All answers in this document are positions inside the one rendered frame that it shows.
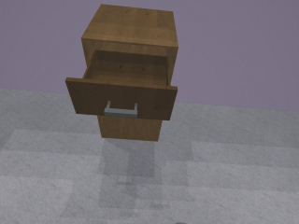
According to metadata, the cabinet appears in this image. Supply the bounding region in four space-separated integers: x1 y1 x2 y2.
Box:
81 4 178 142

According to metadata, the drawer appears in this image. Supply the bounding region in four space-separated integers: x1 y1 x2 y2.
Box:
65 49 178 120

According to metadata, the handle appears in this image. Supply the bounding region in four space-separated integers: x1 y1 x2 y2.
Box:
104 101 137 119

